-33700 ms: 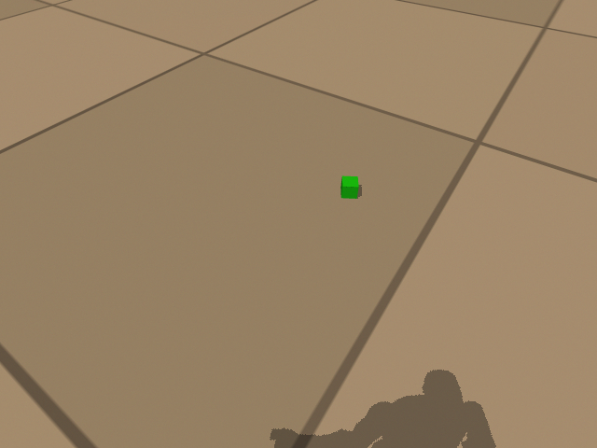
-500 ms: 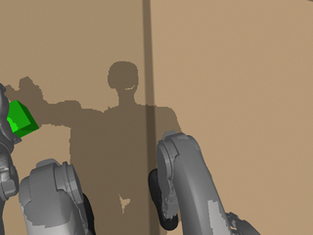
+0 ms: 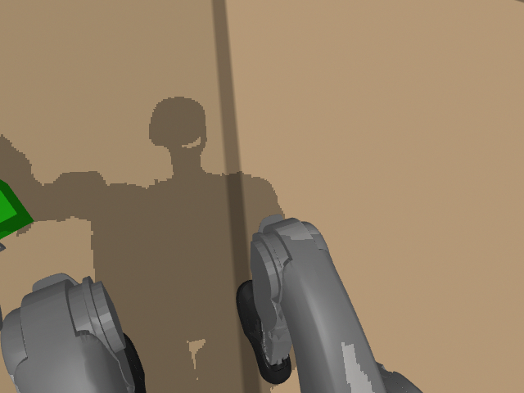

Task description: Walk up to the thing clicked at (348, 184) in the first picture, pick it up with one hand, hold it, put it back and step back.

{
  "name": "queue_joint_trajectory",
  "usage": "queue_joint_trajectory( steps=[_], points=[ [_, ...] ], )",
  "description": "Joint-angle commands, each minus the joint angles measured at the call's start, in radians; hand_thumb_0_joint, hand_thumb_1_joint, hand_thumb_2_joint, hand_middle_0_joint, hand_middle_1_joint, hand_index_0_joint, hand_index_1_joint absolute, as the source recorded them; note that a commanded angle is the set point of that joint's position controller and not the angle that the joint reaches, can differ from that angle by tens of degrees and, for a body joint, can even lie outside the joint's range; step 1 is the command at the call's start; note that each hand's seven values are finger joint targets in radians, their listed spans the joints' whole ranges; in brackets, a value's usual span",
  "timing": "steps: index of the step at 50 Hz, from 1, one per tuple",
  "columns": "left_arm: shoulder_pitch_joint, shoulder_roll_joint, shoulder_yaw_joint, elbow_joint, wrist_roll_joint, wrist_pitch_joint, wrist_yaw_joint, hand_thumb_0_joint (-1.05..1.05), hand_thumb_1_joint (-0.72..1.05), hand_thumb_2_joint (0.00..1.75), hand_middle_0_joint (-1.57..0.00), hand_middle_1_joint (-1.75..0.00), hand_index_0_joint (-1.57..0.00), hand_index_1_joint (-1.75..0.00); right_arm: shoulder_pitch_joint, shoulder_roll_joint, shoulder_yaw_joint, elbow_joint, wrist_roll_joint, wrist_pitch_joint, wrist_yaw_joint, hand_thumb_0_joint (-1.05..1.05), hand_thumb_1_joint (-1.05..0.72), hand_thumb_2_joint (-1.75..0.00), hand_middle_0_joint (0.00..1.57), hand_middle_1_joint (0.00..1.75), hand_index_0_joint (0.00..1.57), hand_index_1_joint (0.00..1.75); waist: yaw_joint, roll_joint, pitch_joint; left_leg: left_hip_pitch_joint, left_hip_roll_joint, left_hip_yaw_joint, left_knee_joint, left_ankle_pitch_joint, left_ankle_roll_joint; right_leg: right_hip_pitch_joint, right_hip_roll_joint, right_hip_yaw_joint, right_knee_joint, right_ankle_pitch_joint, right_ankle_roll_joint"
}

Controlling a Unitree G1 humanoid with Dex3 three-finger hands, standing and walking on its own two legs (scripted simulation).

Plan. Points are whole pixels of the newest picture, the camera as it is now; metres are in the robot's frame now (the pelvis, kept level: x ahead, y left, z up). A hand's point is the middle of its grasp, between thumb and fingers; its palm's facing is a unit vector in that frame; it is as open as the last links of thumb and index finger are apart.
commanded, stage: rest palm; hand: left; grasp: from above
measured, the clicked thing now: out of the picture +0.44 +0.32 -0.26
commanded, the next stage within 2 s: close in 0.44 s
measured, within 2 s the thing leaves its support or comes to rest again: neither
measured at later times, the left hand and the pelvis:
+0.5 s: hand out of the picture +0.42 +0.31 -0.23, palm faces -0.38 -0.24 -0.89, open 14.6 cm; pelvis +0.00 +0.00 +0.00, yaw -2 degrees
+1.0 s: hand out of the picture +0.43 +0.32 -0.24, palm faces -0.38 -0.24 -0.89, open 13.4 cm; pelvis +0.00 +0.01 +0.00, yaw -3 degrees
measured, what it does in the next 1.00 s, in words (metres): stands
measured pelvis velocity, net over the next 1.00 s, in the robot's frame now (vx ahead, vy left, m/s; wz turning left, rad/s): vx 0.00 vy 0.01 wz -0.04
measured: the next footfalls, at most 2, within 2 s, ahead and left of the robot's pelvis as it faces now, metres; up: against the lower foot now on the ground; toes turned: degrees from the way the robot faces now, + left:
none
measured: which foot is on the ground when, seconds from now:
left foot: down 0.00-1.00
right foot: down 0.00-1.00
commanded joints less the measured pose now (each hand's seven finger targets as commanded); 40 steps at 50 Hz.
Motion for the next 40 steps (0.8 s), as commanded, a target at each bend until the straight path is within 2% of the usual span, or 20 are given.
queue_joint_trajectory(
  steps=[1,2,3,4,7,9,11,12,14,17,18,20,21,22,28,30,33,36,38,40],
  points=[
    [-0.279,0.229,-0.012,-0.089,0.007,-0.017,0.062,0.0,-0.6,1.05,-0.08,-0.88,-0.04,-0.92,0.213,-0.296,-0.068,0.018,-0.007,-0.028,0.002,0.0,-0.88,-0.9,0.2,0.3,0.2,0.3,-0.044,0.381,-0.612,0.485,-0.007,0.134,-0.23,0.146,0.036,0.3,0.036,-0.129,-0.236,0.204,-0.069],
    [-0.289,0.224,-0.021,-0.076,0.016,-0.016,0.066,0.0,-0.6,1.05,-0.08,-0.88,-0.04,-0.92,0.211,-0.296,-0.063,0.018,-0.013,-0.035,0.007,0.0,-0.88,-0.9,0.2,0.3,0.2,0.3,-0.056,0.39,-0.595,0.492,-0.007,0.132,-0.234,0.141,0.033,0.29,0.036,-0.136,-0.228,0.198,-0.07],
    [-0.288,0.255,-0.005,-0.1,0.017,-0.019,0.074,0.0,-0.6,1.05,-0.08,-0.89,-0.04,-0.93,0.206,-0.305,-0.066,0.021,-0.011,-0.035,0.008,0.0,-0.88,-0.9,0.2,0.3,0.2,0.3,-0.042,0.401,-0.617,0.493,-0.005,0.131,-0.235,0.144,0.033,0.303,0.04,-0.133,-0.234,0.202,-0.07],
    [-0.294,0.225,-0.026,-0.084,0.018,-0.015,0.078,0.0,-0.61,1.06,-0.08,-0.88,-0.03,-0.92,0.197,-0.3,-0.064,0.013,-0.012,-0.043,0.011,0.0,-0.88,-0.9,0.2,0.3,0.2,0.3,-0.049,0.401,-0.61,0.505,-0.007,0.131,-0.228,0.149,0.031,0.29,0.036,-0.136,-0.224,0.208,-0.07],
    [-0.25,0.26,0.022,-0.086,0.02,-0.003,0.106,0.0,-0.6,1.04,-0.08,-0.89,-0.04,-0.93,0.201,-0.306,-0.066,0.025,-0.018,-0.048,0.021,0.0,-0.88,-0.9,0.2,0.3,0.2,0.3,-0.027,0.429,-0.63,0.522,-0.004,0.132,-0.243,0.165,0.026,0.313,0.042,-0.139,-0.228,0.22,-0.071],
    [-0.276,0.241,0.001,-0.067,0.027,0.009,0.111,0.0,-0.59,1.04,-0.08,-0.89,-0.04,-0.93,0.194,-0.303,-0.06,0.02,-0.031,-0.056,0.034,0.0,-0.88,-0.9,0.2,0.3,0.2,0.3,-0.056,0.425,-0.606,0.514,-0.004,0.131,-0.235,0.167,0.027,0.303,0.041,-0.143,-0.22,0.226,-0.069],
    [-0.291,0.252,0.005,-0.063,0.014,0.016,0.114,0.0,-0.6,1.04,-0.08,-0.9,-0.04,-0.94,0.182,-0.309,-0.06,0.019,-0.028,-0.065,0.042,0.0,-0.88,-0.9,0.2,0.3,0.2,0.3,-0.057,0.428,-0.587,0.503,-0.002,0.128,-0.23,0.154,0.028,0.291,0.04,-0.142,-0.223,0.214,-0.069],
    [-0.272,0.264,0.031,-0.062,0.003,0.018,0.121,0.0,-0.6,1.04,-0.07,-0.89,-0.03,-0.93,0.19,-0.319,-0.063,0.021,-0.026,-0.066,0.042,0.0,-0.89,-0.9,0.2,0.3,0.2,0.3,-0.047,0.428,-0.599,0.504,-0.001,0.124,-0.242,0.158,0.028,0.301,0.041,-0.145,-0.228,0.215,-0.07],
    [-0.255,0.258,0.015,-0.049,0.012,0.026,0.119,0.0,-0.6,1.03,-0.07,-0.91,-0.04,-0.94,0.183,-0.314,-0.061,0.023,-0.027,-0.067,0.05,0.0,-0.89,-0.9,0.2,0.3,0.2,0.3,-0.049,0.44,-0.604,0.518,0.0,0.123,-0.237,0.181,0.025,0.308,0.043,-0.146,-0.215,0.237,-0.071],
    [-0.277,0.223,-0.012,-0.063,-0.011,0.026,0.11,0.0,-0.59,1.02,-0.07,-0.91,-0.04,-0.94,0.179,-0.312,-0.059,0.016,-0.024,-0.075,0.06,0.0,-0.89,-0.9,0.2,0.3,0.2,0.3,-0.061,0.422,-0.613,0.506,0.001,0.119,-0.225,0.192,0.032,0.334,0.047,-0.138,-0.224,0.256,-0.068],
    [-0.272,0.261,0.019,-0.053,-0.014,0.025,0.116,0.0,-0.6,1.02,-0.07,-0.91,-0.03,-0.94,0.185,-0.316,-0.054,0.023,-0.027,-0.08,0.06,0.0,-0.89,-0.9,0.2,0.3,0.2,0.3,-0.06,0.411,-0.619,0.51,0.001,0.116,-0.226,0.19,0.031,0.333,0.043,-0.146,-0.224,0.252,-0.066],
    [-0.26,0.249,0.001,-0.029,-0.015,0.026,0.108,0.0,-0.6,1.02,-0.07,-0.92,-0.04,-0.95,0.178,-0.312,-0.051,0.024,-0.021,-0.087,0.064,0.0,-0.89,-0.9,0.2,0.3,0.2,0.3,-0.062,0.412,-0.582,0.496,0.002,0.116,-0.222,0.174,0.031,0.314,0.044,-0.146,-0.218,0.236,-0.066],
    [-0.236,0.265,0.019,-0.031,-0.013,0.022,0.112,0.0,-0.6,1.03,-0.07,-0.91,-0.04,-0.95,0.183,-0.319,-0.052,0.03,-0.022,-0.084,0.062,0.0,-0.89,-0.9,0.2,0.3,0.2,0.3,-0.049,0.417,-0.606,0.505,0.003,0.113,-0.237,0.174,0.029,0.329,0.05,-0.147,-0.229,0.231,-0.069],
    [-0.269,0.251,0.001,-0.03,-0.015,0.02,0.111,0.0,-0.6,1.03,-0.07,-0.91,-0.04,-0.95,0.183,-0.312,-0.048,0.02,-0.02,-0.087,0.066,0.0,-0.89,-0.9,0.2,0.3,0.2,0.3,-0.07,0.408,-0.58,0.486,0.001,0.114,-0.221,0.167,0.033,0.326,0.047,-0.145,-0.224,0.232,-0.066],
    [-0.237,0.272,0.012,-0.007,-0.017,0.008,0.123,0.0,-0.53,0.99,-0.09,-0.95,-0.08,-0.97,0.183,-0.321,-0.033,0.023,-0.019,-0.095,0.07,0.0,-0.89,-0.9,0.2,0.3,0.2,0.3,-0.062,0.393,-0.595,0.48,0.003,0.111,-0.217,0.186,0.035,0.367,0.054,-0.144,-0.23,0.253,-0.063],
    [-0.285,0.295,0.013,-0.023,-0.002,0.004,0.127,0.0,-0.48,0.95,-0.13,-0.92,-0.11,-0.93,0.189,-0.33,-0.029,0.018,-0.025,-0.102,0.072,0.0,-0.88,-0.9,0.2,0.3,0.2,0.3,-0.082,0.403,-0.581,0.491,0.004,0.107,-0.218,0.169,0.033,0.348,0.052,-0.152,-0.229,0.235,-0.062],
    [-0.266,0.312,0.021,-0.006,-0.003,0.007,0.133,0.0,-0.46,0.93,-0.14,-0.91,-0.13,-0.92,0.168,-0.339,-0.03,0.023,-0.021,-0.107,0.068,0.0,-0.88,-0.9,0.2,0.3,0.2,0.3,-0.067,0.413,-0.569,0.489,0.005,0.106,-0.224,0.146,0.029,0.336,0.052,-0.154,-0.226,0.21,-0.065],
    [-0.269,0.318,0.022,-0.004,0.0,0.01,0.14,0.0,-0.44,0.91,-0.16,-0.9,-0.15,-0.91,0.17,-0.342,-0.029,0.016,-0.019,-0.107,0.069,0.0,-0.88,-0.9,0.2,0.3,0.2,0.3,-0.069,0.42,-0.572,0.484,0.006,0.102,-0.227,0.156,0.028,0.349,0.056,-0.153,-0.226,0.222,-0.067],
    [-0.281,0.3,0.003,0.01,0.002,0.017,0.136,0.0,-0.41,0.89,-0.17,-0.89,-0.17,-0.9,0.164,-0.341,-0.023,0.014,-0.025,-0.114,0.074,0.0,-0.88,-0.9,0.2,0.3,0.2,0.3,-0.087,0.415,-0.552,0.496,0.008,0.095,-0.222,0.16,0.027,0.327,0.052,-0.161,-0.217,0.227,-0.063],
    [-0.272,0.301,0.007,0.023,-0.011,0.018,0.136,0.0,-0.39,0.87,-0.19,-0.89,-0.19,-0.89,0.167,-0.338,-0.02,0.016,-0.025,-0.116,0.072,0.0,-0.88,-0.9,0.2,0.3,0.2,0.3,-0.087,0.407,-0.54,0.472,0.005,0.102,-0.223,0.139,0.031,0.337,0.052,-0.156,-0.232,0.21,-0.061]
  ],
)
